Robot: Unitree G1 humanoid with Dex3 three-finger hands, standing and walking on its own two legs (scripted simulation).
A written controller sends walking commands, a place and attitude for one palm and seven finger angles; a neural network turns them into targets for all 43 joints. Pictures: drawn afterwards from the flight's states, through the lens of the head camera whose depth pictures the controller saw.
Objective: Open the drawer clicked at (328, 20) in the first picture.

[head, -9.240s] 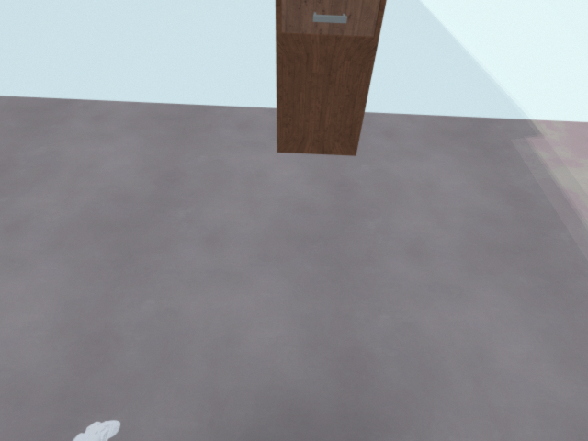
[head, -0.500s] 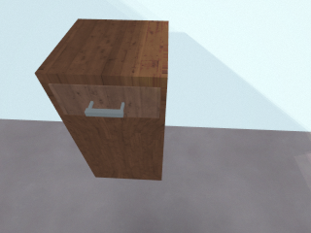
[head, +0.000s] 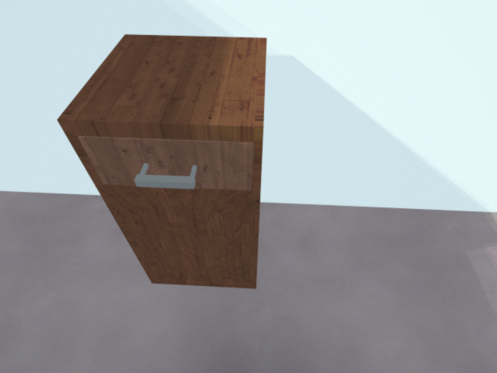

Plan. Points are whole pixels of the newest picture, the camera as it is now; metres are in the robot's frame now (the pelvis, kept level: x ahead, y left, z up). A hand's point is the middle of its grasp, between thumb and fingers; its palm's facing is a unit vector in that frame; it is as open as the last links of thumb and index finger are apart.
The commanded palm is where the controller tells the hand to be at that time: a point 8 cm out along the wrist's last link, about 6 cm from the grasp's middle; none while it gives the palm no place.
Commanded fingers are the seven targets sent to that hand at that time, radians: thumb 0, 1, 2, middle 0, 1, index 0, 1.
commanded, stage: come to a stop and stand still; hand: left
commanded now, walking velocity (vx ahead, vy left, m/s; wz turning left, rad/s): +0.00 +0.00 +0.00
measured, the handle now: (167, 175) +0.54 +0.23 -0.05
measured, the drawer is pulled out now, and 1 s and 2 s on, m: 0.00 0.00 0.00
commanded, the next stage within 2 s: look again from close up in 0.50 s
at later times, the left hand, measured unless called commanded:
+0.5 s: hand out of the picture -0.06 +0.11 -0.17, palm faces +0.09 -0.99 -0.11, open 7.4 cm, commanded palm none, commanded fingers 0.00 0.90 0.90 -0.20 -0.30 -0.20 -0.30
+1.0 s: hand out of the picture +0.01 +0.21 -0.17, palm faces +0.05 -0.97 -0.22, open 7.4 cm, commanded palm none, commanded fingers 0.00 0.90 0.90 -0.20 -0.30 -0.20 -0.30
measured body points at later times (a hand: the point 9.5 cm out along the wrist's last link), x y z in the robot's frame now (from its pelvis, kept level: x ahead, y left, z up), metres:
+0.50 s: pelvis -0.02 -0.02 +0.00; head -0.02 -0.01 +0.45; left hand -0.07 +0.17 -0.16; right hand -0.07 -0.21 -0.16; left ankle -0.02 +0.12 -0.74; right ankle +0.00 -0.09 -0.74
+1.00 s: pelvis -0.01 +0.03 +0.00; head -0.02 +0.02 +0.45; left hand +0.01 +0.26 -0.15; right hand -0.02 -0.17 -0.17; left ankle -0.03 +0.11 -0.74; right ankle +0.00 -0.09 -0.74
